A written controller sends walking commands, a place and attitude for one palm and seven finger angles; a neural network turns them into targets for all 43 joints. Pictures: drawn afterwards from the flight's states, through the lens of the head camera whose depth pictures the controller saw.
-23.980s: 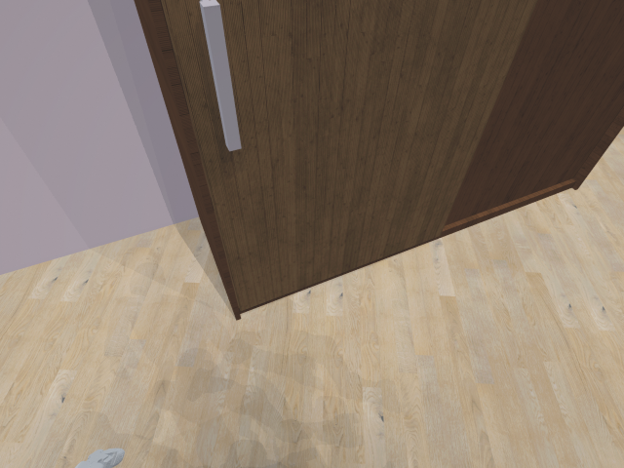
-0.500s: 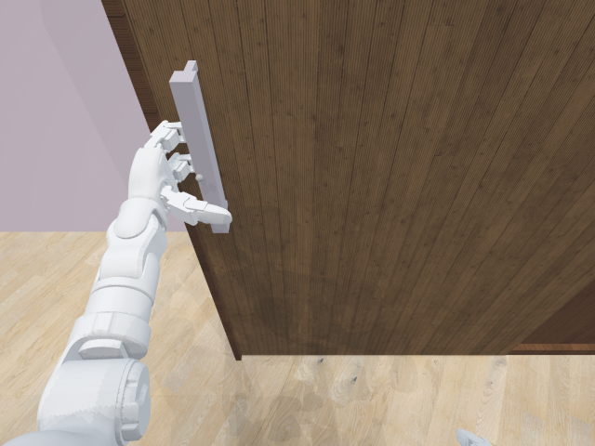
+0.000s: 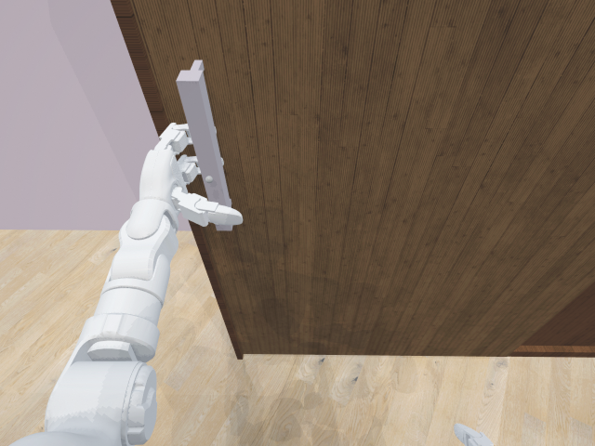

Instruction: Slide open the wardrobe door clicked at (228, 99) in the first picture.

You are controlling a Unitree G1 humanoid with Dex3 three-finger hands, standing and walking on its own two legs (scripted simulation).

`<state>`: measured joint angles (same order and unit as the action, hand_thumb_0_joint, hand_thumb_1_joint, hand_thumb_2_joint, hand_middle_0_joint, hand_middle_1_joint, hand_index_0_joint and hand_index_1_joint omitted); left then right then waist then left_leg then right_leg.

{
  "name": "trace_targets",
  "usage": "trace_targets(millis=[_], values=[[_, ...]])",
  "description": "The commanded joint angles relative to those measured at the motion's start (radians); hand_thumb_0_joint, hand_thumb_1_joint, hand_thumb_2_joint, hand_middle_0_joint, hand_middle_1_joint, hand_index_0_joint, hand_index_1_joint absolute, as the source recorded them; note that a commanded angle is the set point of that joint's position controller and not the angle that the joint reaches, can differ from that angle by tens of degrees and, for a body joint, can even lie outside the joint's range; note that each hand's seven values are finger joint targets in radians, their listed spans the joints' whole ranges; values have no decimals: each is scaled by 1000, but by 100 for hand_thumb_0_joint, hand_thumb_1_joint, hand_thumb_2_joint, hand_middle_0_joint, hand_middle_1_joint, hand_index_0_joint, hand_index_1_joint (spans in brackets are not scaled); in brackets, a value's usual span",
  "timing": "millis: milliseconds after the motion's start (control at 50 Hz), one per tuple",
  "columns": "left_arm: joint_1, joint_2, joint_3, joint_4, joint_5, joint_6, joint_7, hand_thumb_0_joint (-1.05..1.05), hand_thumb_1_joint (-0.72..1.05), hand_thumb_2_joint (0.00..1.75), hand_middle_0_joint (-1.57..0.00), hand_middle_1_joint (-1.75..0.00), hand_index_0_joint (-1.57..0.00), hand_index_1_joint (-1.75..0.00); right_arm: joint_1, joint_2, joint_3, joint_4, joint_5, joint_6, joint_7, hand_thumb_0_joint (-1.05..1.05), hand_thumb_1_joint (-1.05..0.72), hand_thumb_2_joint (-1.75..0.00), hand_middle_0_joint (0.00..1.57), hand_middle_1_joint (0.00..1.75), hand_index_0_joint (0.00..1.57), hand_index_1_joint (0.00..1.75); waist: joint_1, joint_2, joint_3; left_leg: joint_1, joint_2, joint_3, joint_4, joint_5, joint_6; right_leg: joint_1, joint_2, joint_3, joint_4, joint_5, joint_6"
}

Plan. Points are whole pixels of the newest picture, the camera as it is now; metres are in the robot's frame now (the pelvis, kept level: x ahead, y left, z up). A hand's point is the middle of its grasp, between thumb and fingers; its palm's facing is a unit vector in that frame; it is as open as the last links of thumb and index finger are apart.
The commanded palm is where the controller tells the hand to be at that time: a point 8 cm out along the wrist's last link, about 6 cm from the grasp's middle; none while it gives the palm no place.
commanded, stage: slide the fingers in behind the handle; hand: left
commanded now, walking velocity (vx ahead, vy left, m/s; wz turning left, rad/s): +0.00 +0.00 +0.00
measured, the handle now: (213, 155) +0.49 +0.14 +0.14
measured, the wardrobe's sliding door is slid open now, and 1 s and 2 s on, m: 0.00 0.00 0.00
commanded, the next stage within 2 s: grip the handle and tug to test in 0.40 s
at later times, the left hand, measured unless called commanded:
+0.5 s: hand (219, 176) +0.43 +0.12 +0.15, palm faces +0.00 -1.00 +0.01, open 14.0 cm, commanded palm +0.40 +0.17 +0.15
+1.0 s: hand (219, 175) +0.43 +0.12 +0.15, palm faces +0.01 -1.00 +0.01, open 8.6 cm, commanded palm +0.40 +0.17 +0.15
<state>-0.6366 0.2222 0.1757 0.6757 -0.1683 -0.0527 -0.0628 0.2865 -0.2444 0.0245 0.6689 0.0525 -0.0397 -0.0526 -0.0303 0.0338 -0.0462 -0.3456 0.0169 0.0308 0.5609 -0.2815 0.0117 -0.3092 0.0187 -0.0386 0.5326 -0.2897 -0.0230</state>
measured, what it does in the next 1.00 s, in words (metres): stands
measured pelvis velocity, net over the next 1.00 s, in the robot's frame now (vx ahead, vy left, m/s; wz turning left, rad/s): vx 0.00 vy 0.00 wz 0.00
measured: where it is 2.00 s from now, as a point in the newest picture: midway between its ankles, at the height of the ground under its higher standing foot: outside the picture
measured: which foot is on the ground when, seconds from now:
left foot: down 0.00-1.00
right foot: down 0.00-1.00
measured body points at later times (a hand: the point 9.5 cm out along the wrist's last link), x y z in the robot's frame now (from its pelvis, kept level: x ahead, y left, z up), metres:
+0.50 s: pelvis +0.00 +0.00 +0.00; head +0.02 -0.01 +0.45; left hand +0.42 +0.18 +0.15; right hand +0.10 -0.24 -0.12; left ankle +0.00 +0.11 -0.73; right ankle -0.01 -0.10 -0.73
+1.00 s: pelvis +0.00 +0.00 +0.00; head +0.02 -0.01 +0.45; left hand +0.43 +0.18 +0.15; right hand +0.10 -0.25 -0.12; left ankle +0.00 +0.11 -0.73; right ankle -0.01 -0.10 -0.73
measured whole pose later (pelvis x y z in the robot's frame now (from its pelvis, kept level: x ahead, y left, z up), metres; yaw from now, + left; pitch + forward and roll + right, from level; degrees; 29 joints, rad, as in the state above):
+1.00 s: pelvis +0.00 +0.00 +0.00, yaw +0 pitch +4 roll -1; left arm -0.68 0.21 0.16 0.72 -0.15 -0.07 -0.04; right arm 0.30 -0.24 0.02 0.68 0.05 -0.03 -0.05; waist -0.04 0.03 -0.05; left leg -0.35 0.02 0.03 0.56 -0.28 0.01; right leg -0.32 0.02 -0.04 0.53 -0.29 -0.02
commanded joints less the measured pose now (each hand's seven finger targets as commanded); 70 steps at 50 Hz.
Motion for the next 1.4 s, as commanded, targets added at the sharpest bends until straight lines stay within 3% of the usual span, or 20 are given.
trace_targets(millis=[0, 80, 260, 380, 440, 480, 640, 740, 800, 840, 880, 920, 1000, 1040, 1080, 1140, 1200, 1280, 1300, 1380], values=[[-487, 148, 2, -237, -4, -83, -8, 0, -50, 30, -30, -120, -30, -120, -30, -130, -48, -112, -3, -47, -11, 0, -90, -90, 20, 30, 20, 30, -14, -39, -315, 188, -11, -30, -36, 268, 27, 64, 7, 6, -54, 331, 2], [-532, 105, -32, -234, -1, -80, 1, 0, -50, 30, -30, -120, -30, -120, -29, -124, -47, -104, -3, -52, -8, 0, -90, -90, 20, 30, 20, 30, -24, -14, -317, 208, -10, -39, -36, 262, 22, 31, 9, 2, -52, 310, -1], [-471, 149, 27, -216, 10, -81, 24, 0, -50, 30, -30, -120, -30, -120, -25, -123, -47, -112, -8, -45, -3, 0, -90, -90, 20, 30, 20, 30, 2, -56, -336, 181, -10, -26, -40, 293, 24, 84, 8, 6, -46, 358, 0], [-543, 106, -24, -199, 8, -75, 17, 0, -50, 30, -30, -120, -30, -120, -32, -118, -41, -111, -4, -39, -7, 0, -90, -90, 20, 30, 20, 30, -27, -42, -271, 170, -11, -29, -49, 217, 25, 35, 8, 8, -67, 285, 3], [-548, 156, 23, -173, 9, -82, 26, 0, -50, 30, -30, -120, -30, -120, -20, -124, -44, -101, -7, -40, -10, 0, -90, -90, 20, 30, 20, 30, -20, -54, -294, 172, -11, -34, -46, 223, 26, 46, 8, 9, -65, 284, 1], [-535, 121, -6, -195, 11, -92, 24, 0, -50, 30, -30, -120, -30, -120, -25, -118, -45, -107, -6, -43, -7, 0, -90, -90, 20, 30, 20, 30, -16, -31, -329, 191, -11, -32, -43, 252, 23, 53, 8, 7, -55, 308, -1], [-530, 155, 18, -179, 7, -94, 19, 0, -13, 46, -34, -125, -34, -125, -20, -127, -47, -104, -6, -40, -6, 0, -90, -90, 20, 30, 20, 30, -21, -73, -304, 163, -13, -25, -43, 233, 30, 64, 7, 13, -65, 319, 6], [-530, 135, 1, -189, 9, -96, 16, 0, 11, 56, -36, -129, -36, -129, -21, -121, -46, -107, -5, -38, -6, 0, -90, -90, 20, 30, 20, 30, -17, -15, -321, 184, -14, -24, -41, 254, 27, 61, 8, 12, -59, 327, 1], [-514, 139, 8, -180, 3, -99, 17, 0, 25, 62, -38, -131, -38, -131, -11, -128, -49, -106, -7, -41, -5, 0, -90, -90, 20, 30, 20, 30, -18, -69, -319, 177, -13, -29, -40, 263, 29, 74, 8, 6, -58, 334, 3], [-509, 167, 31, -182, 3, -97, 15, 0, 34, 66, -39, -132, -39, -132, -17, -128, -47, -108, -6, -39, -5, 0, -90, -90, 20, 30, 20, 30, -10, -67, -319, 161, -15, -23, -45, 245, 30, 81, 7, 13, -62, 333, 4], [-541, 133, -6, -179, 9, -97, 11, 0, 43, 70, -40, -133, -40, -133, -20, -122, -45, -104, -4, -38, -6, 0, -90, -90, 20, 30, 20, 30, -27, -51, -292, 163, -15, -24, -45, 233, 29, 57, 7, 11, -64, 319, 4], [-532, 128, -7, -200, 9, -104, 13, 0, 53, 74, -41, -135, -41, -135, -20, -122, -50, -107, -5, -41, -5, 0, -90, -90, 20, 30, 20, 30, -19, -18, -324, 193, -13, -25, -38, 266, 28, 58, 7, 11, -57, 337, 1], [-469, 151, 21, -211, 3, -103, 12, 0, 71, 82, -43, -137, -43, -137, -12, -128, -53, -110, -8, -40, -2, 0, -90, -90, 20, 30, 20, 30, -3, -70, -349, 185, -11, -25, -36, 309, 28, 102, 9, 6, -48, 384, 1], [-475, 125, -1, -219, -2, -98, 7, 0, 81, 86, -44, -139, -44, -139, -23, -123, -50, -112, -4, -40, -1, 0, -90, -90, 20, 30, 20, 30, -12, -61, -322, 183, -13, -19, -39, 291, 29, 86, 9, 10, -56, 380, 4], [-494, 148, 17, -213, -1, -89, 8, 0, 90, 90, -45, -140, -45, -140, -22, -126, -49, -111, -4, -38, -4, 0, -90, -90, 20, 30, 20, 30, -13, -66, -314, 175, -12, -21, -42, 273, 29, 83, 9, 10, -59, 364, 4], [-469, 136, 8, -250, 3, -90, 8, 0, 90, 90, -45, -140, -45, -140, -30, -120, -48, -120, -5, -36, -3, 0, -90, -90, 20, 30, 20, 30, 0, -5, -339, 197, -15, -16, -40, 312, 28, 98, 7, 13, -53, 395, -1], [-428, 140, 15, -261, 1, -85, 14, 0, 90, 90, -45, -140, -45, -140, -20, -125, -52, -120, -8, -36, 0, 0, -90, -90, 20, 30, 20, 30, 3, -64, -350, 201, -10, -21, -36, 361, 28, 124, 8, 5, -48, 434, 0], [-406, 124, 9, -314, -1, -78, 11, 0, 90, 90, -45, -140, -45, -140, -34, -119, -53, -127, -8, -37, 3, 0, -90, -90, 20, 30, 20, 30, 8, -39, -356, 215, -10, -11, -37, 373, 27, 124, 10, 9, -47, 457, 1], [-384, 150, 30, -292, -1, -74, 13, 0, 90, 90, -45, -140, -45, -140, -31, -126, -53, -129, -8, -32, 0, 0, -90, -90, 20, 30, 20, 30, 11, -70, -338, 198, -9, -14, -39, 369, 28, 137, 8, 6, -50, 451, 1], [-410, 164, 44, -268, -3, -51, 8, 0, 90, 90, -45, -140, -45, -140, -38, -123, -49, -124, -7, -23, -7, 0, -90, -90, 20, 30, 20, 30, 4, -72, -305, 177, -13, -9, -48, 319, 30, 124, 7, 14, -64, 429, 5]])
